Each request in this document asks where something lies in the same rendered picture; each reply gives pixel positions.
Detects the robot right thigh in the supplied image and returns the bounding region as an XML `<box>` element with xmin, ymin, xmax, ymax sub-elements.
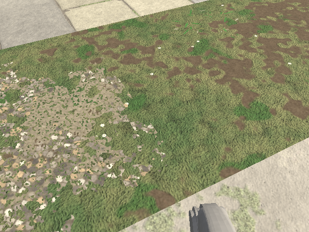
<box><xmin>188</xmin><ymin>203</ymin><xmax>237</xmax><ymax>232</ymax></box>

